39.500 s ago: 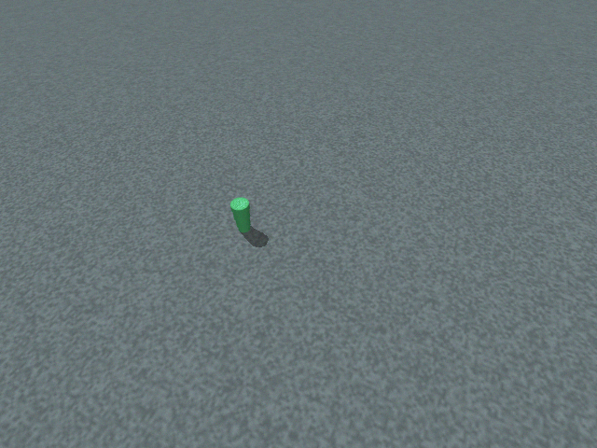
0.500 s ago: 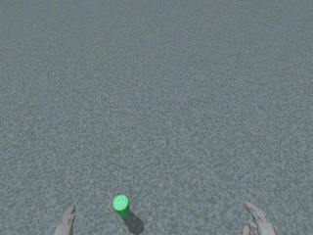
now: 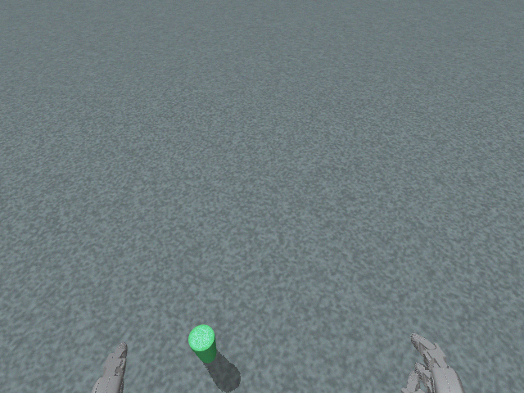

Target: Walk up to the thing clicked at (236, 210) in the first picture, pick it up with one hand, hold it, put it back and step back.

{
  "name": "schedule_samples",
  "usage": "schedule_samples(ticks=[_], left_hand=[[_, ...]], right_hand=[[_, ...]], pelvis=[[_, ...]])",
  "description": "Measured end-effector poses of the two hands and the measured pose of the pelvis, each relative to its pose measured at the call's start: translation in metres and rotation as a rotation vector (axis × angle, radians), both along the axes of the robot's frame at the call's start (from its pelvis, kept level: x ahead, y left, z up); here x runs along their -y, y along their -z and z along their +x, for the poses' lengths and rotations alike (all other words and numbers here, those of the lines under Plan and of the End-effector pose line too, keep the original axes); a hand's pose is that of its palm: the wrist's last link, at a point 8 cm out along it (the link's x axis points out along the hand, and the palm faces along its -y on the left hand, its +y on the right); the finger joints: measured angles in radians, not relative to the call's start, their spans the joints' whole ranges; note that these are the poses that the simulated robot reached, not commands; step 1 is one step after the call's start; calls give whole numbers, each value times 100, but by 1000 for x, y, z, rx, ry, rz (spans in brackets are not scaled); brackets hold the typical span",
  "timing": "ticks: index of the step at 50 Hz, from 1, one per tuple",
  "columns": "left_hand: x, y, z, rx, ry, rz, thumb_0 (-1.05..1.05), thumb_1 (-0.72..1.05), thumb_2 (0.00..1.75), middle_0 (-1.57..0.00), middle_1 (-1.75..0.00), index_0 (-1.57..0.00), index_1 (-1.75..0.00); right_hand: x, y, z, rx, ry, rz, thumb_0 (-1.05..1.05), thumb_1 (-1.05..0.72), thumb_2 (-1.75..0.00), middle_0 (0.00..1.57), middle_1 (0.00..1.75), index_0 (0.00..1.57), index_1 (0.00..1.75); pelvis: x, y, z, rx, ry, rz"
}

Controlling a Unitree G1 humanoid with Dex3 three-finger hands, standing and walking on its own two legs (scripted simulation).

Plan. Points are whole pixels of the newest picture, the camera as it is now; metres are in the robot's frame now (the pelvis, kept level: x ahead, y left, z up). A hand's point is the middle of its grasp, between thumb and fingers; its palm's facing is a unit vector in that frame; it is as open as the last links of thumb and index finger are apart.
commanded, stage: home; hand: left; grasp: from the side
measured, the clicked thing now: (205, 346) +0.45 +0.22 -0.64
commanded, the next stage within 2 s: stand in 0.56 s
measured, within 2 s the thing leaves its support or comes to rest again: neither
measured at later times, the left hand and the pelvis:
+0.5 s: hand out of the picture +0.17 +0.18 -0.06, palm faces +0.12 -0.96 -0.27, open 17.4 cm; pelvis +0.00 +0.00 +0.00, yaw +0 degrees
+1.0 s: hand out of the picture +0.16 +0.18 -0.06, palm faces +0.12 -0.96 -0.27, open 11.8 cm; pelvis +0.00 +0.00 +0.00, yaw +0 degrees
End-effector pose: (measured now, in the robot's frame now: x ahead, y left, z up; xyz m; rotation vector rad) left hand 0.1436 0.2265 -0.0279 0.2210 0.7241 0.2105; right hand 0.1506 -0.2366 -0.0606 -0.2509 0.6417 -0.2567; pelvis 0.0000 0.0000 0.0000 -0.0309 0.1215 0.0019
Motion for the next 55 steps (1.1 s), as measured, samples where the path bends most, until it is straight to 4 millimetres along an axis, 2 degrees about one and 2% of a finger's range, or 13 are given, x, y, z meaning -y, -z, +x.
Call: schedule_samples(ticks=[37,40,44,50,55], left_hand=[[-2,0,-2,-2,-4,4,-1,-51,9,-7,-8,-8,-9],[-2,0,-2,0,-4,5,-1,-42,18,-11,-14,-12,-15],[-1,0,-2,2,-2,2,-1,-22,38,-15,-21,-16,-22],[0,0,-3,3,-1,1,-1,18,69,-19,-27,-19,-28],[-1,3,-3,3,21,19,0,53,82,-20,-29,-20,-29]], right_hand=[[-3,2,-3,-8,-7,2,1,-90,-90,21,30,20,30],[-2,2,-4,-7,-7,2,1,-90,-90,21,30,20,30],[-1,1,-5,-6,-5,-1,1,-90,-90,21,30,20,30],[0,1,-5,-6,-5,-3,1,-90,-90,21,30,20,30],[0,3,-4,-25,-33,-16,1,-90,-90,21,30,20,30]], pelvis=[[-2,-1,-2,6,1,1],[-1,-1,-2,6,0,1],[-1,-1,-3,5,0,2],[0,-1,-3,5,1,2],[0,-1,-4,19,-2,6]])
